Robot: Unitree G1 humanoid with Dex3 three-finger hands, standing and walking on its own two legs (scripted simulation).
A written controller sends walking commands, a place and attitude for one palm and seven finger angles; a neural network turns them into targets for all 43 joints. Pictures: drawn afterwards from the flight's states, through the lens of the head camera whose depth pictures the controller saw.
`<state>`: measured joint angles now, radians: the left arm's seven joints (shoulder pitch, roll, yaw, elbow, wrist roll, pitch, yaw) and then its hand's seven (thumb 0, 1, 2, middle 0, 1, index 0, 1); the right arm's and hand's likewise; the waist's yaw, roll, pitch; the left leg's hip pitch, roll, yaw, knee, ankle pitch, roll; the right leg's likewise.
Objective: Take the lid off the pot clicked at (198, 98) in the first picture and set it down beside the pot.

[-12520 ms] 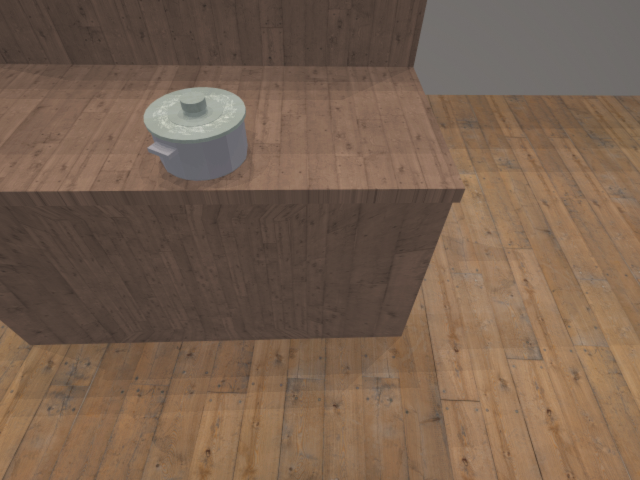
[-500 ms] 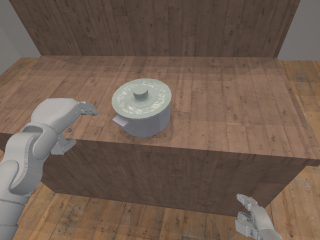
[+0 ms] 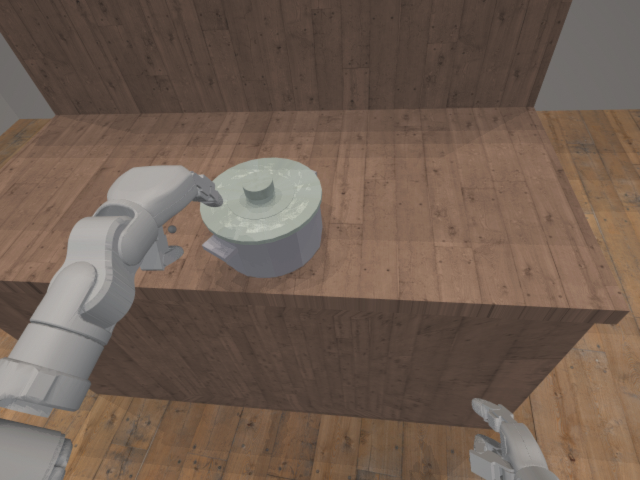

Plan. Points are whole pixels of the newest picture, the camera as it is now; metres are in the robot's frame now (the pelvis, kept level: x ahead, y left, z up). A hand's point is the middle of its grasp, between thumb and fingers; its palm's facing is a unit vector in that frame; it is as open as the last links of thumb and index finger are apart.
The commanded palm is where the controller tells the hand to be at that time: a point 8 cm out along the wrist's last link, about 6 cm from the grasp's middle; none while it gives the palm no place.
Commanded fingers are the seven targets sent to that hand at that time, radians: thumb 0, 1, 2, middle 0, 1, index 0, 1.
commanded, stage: move the open hand above the knob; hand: left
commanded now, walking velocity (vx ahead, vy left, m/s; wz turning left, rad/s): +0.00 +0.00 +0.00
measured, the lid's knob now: (258, 185) +0.53 +0.14 +0.07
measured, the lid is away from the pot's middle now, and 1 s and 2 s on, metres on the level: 0.00 0.00 0.00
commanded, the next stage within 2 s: lower the open fingers around the knob in 1.74 s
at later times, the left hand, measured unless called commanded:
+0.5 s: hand (211, 194) +0.44 +0.18 +0.14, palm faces -0.24 -0.02 -0.97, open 10.1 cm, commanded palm +0.42 +0.18 +0.21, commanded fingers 0.00 -0.30 1.45 -0.84 -0.08 -0.84 -0.08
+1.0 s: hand (241, 166) +0.49 +0.14 +0.14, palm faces -0.27 -0.02 -0.96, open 10.1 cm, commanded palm +0.49 +0.14 +0.21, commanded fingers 0.00 -0.30 1.45 -0.84 -0.08 -0.84 -0.08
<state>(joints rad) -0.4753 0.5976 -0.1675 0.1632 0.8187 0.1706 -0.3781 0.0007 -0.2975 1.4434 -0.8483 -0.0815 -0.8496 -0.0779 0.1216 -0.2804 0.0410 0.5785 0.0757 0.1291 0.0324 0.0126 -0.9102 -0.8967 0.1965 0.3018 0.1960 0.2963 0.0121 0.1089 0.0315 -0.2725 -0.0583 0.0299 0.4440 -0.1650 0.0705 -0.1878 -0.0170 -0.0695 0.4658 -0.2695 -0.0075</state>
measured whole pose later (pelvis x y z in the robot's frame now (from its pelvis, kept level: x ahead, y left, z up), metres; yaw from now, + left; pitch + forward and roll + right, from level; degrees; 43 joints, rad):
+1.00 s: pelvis +0.03 -0.01 +0.00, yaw -1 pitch +5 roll +0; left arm -0.92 0.48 -0.27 0.68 0.87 0.20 -0.35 0.00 -0.30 1.44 -0.85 -0.08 -0.85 -0.08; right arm 0.20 -0.29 0.02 0.64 0.09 0.17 0.02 0.01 -0.91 -0.90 0.20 0.30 0.20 0.30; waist -0.06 0.08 -0.02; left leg -0.36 -0.05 0.04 0.47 -0.21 0.06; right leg -0.27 -0.01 -0.06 0.49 -0.31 -0.01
